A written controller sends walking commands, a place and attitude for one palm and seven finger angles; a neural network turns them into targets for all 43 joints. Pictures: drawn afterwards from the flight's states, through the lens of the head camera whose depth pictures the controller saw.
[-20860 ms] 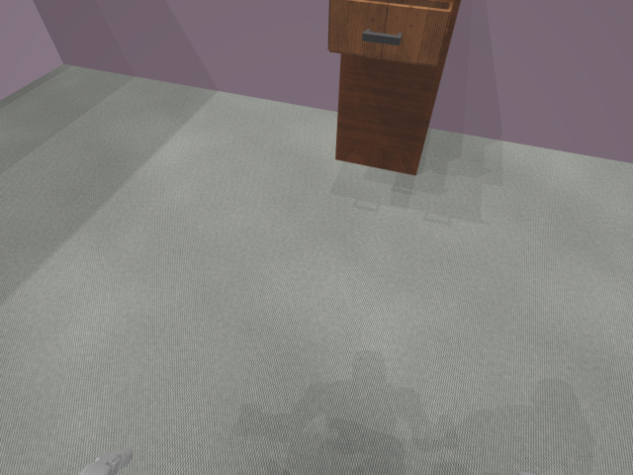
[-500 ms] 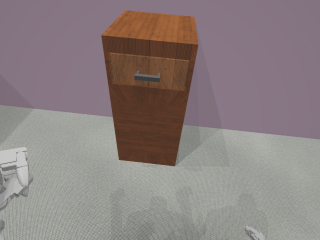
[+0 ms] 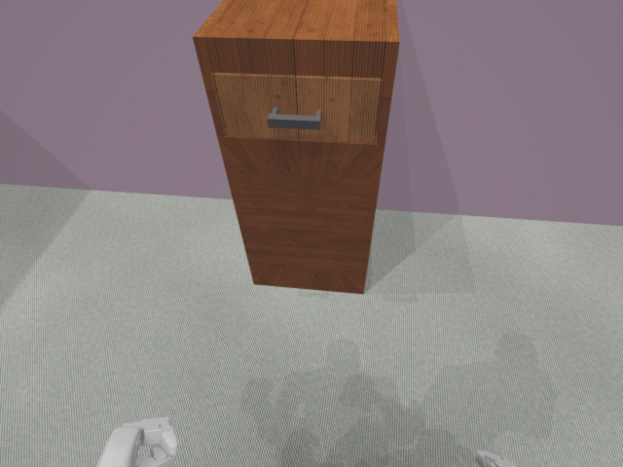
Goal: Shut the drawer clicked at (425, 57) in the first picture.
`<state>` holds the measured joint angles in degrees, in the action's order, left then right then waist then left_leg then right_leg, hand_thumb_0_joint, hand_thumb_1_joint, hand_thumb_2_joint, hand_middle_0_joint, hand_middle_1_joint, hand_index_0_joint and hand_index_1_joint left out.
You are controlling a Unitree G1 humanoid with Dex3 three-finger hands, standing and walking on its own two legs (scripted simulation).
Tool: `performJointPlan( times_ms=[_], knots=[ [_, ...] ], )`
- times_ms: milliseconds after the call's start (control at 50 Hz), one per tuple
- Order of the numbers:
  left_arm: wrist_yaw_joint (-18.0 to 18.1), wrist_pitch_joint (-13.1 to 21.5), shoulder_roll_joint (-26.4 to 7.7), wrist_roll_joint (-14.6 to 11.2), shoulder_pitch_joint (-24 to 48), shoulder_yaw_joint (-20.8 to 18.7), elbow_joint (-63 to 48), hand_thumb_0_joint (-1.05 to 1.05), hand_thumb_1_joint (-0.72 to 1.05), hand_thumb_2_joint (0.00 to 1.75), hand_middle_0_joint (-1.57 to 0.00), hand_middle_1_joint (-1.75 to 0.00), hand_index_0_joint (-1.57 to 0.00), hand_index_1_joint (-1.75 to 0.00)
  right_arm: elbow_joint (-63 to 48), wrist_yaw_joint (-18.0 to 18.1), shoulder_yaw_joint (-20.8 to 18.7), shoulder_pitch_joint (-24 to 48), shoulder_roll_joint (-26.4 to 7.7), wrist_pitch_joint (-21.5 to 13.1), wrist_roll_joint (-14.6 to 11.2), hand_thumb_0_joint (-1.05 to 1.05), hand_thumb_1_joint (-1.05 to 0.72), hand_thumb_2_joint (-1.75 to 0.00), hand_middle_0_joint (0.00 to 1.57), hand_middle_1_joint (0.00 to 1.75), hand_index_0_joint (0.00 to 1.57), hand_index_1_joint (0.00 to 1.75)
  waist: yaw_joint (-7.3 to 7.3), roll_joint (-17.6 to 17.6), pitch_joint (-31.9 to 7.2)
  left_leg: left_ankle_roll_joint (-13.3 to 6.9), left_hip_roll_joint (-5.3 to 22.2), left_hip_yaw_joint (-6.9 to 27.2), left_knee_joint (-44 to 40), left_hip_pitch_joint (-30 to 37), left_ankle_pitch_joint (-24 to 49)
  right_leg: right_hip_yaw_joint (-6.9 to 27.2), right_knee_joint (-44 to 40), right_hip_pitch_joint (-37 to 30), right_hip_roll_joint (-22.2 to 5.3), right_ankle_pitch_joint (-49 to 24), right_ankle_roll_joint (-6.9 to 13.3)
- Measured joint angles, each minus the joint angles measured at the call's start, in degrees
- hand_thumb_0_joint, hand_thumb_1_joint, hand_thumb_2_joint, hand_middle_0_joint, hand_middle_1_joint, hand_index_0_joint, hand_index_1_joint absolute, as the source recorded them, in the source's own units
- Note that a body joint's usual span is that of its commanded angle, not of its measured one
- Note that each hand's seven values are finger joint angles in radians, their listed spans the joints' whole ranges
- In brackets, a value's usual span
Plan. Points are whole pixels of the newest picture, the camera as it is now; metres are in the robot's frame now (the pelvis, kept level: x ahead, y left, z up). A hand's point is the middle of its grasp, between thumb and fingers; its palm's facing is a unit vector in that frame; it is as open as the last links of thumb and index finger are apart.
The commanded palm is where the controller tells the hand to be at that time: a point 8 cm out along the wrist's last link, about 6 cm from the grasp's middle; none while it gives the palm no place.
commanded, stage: let the arm hang, fingers relaxed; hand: left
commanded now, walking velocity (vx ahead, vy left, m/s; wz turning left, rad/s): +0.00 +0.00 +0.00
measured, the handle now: (295, 117) +0.83 +0.08 +0.01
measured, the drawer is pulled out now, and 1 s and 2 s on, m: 0.00 0.00 0.00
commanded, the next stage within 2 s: look to check the result in 0.90 s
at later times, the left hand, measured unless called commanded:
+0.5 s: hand out of the picture -0.05 +0.18 -0.15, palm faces +0.04 -0.97 -0.22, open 6.5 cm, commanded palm none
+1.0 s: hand out of the picture -0.03 +0.14 -0.16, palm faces +0.05 -0.99 -0.16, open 7.3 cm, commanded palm none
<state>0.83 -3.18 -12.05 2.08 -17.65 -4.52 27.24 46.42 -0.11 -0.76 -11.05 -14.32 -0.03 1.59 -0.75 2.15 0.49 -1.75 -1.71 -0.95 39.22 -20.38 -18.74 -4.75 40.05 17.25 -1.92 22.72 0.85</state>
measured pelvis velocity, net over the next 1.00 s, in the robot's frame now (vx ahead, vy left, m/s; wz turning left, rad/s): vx -0.01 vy -0.01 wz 0.00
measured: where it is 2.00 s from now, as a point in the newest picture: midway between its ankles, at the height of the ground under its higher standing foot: outside the picture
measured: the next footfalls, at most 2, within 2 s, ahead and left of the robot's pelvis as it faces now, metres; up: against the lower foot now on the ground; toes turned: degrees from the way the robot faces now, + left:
none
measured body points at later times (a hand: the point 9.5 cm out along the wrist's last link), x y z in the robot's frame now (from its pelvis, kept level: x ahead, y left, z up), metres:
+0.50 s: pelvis -0.02 +0.00 +0.02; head +0.00 -0.01 +0.47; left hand -0.05 +0.24 -0.13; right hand -0.01 -0.22 -0.14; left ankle +0.02 +0.10 -0.72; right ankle -0.02 -0.11 -0.72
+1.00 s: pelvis -0.01 -0.01 +0.02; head +0.00 -0.01 +0.47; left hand -0.03 +0.20 -0.14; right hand -0.05 -0.21 -0.14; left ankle +0.02 +0.10 -0.72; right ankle -0.02 -0.11 -0.72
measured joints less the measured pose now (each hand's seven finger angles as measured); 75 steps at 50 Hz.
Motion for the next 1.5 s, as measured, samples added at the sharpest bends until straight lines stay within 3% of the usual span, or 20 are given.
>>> performJointPlan(
  times_ms=[60, 120, 200, 380, 580, 960, 1500],
  knots=[
    [0.95, -0.46, 2.46, -0.14, 0.44, 2.31, 10.54, 0.02, 0.91, 0.90, -1.17, -1.38, -1.16, -1.37, 1.57, 0.40, 0.97, -0.91, 1.93, 0.32, 0.23, 0.01, -0.91, -0.90, 0.20, 0.30, 0.20, 0.29, -0.22, -3.70, 1.77, 0.19, 0.10, 0.48, -2.09, 1.60, 1.11, -0.47, -2.14, -1.77, 0.19, -1.13, -0.19],
    [1.47, 0.45, 0.33, -0.71, 1.81, 1.41, 16.59, 0.02, 0.91, 0.90, -1.06, -1.33, -1.06, -1.25, 4.11, 0.79, 1.52, -2.03, 3.45, 0.82, 0.12, 0.01, -0.91, -0.90, 0.20, 0.30, 0.20, 0.29, 0.83, -5.39, 2.99, 0.64, 0.82, 1.78, -4.77, 2.51, 3.01, -1.76, -6.56, -3.74, 1.20, -3.55, 0.75],
    [0.24, 0.94, -0.62, -1.22, 1.48, 2.36, 23.68, 0.02, 0.91, 0.90, -0.91, -1.16, -0.91, -1.09, 7.12, 1.30, 1.18, -2.56, 3.80, 1.56, -0.04, 0.01, -0.91, -0.90, 0.20, 0.30, 0.20, 0.29, 1.48, -4.01, 3.62, 0.79, 1.36, 2.40, -7.76, 3.40, 5.05, -2.34, -11.60, -5.64, 2.01, -6.62, 0.80],
    [-0.17, 1.57, 1.16, -1.50, -1.03, 3.77, 34.38, 0.01, 0.91, 0.90, -0.57, -0.72, -0.56, -0.71, 12.55, 1.92, 0.61, -3.42, 3.73, 1.54, -0.54, 0.01, -0.93, -0.90, 0.20, 0.30, 0.20, 0.29, 1.54, -0.09, 3.09, 0.14, 0.65, 1.22, -12.48, 6.34, 7.59, -1.23, -15.00, -7.62, 1.32, -8.85, 0.15],
    [0.24, 2.35, 3.25, -1.71, 0.04, 4.09, 38.05, 0.01, 0.91, 0.90, -0.27, -0.38, -0.27, -0.38, 17.08, 1.86, 1.01, -5.33, 5.79, 1.26, -0.55, 0.01, -0.92, -0.90, 0.19, 0.30, 0.20, 0.29, 0.99, -0.57, 2.47, 0.37, 0.66, 0.45, -14.13, 7.61, 8.46, -0.45, -14.80, -7.76, 1.26, -8.95, 0.39],
    [0.83, 3.12, 5.75, -1.92, 1.20, 3.60, 38.83, 0.01, 0.92, 0.90, -0.20, -0.30, -0.20, -0.30, 19.56, 2.51, 0.70, -8.30, 9.18, 0.74, -0.57, 0.00, -0.91, -0.90, 0.19, 0.30, 0.20, 0.29, 0.15, -1.81, 2.66, 1.08, 1.39, 0.74, -13.33, 7.48, 7.67, -0.68, -14.63, -7.93, 2.01, -8.43, 1.07],
    [0.81, 3.55, 5.05, -1.78, 0.81, 3.37, 39.24, 0.01, 0.91, 0.90, -0.20, -0.30, -0.20, -0.30, 19.06, 2.61, 0.37, -5.23, 7.19, 0.38, -0.67, 0.00, -0.92, -0.90, 0.19, 0.30, 0.20, 0.29, 0.69, -1.37, 2.89, 1.73, 1.85, 0.91, -14.26, 8.89, 7.38, -0.79, -15.51, -9.29, 2.53, -8.07, 1.61]
  ],
)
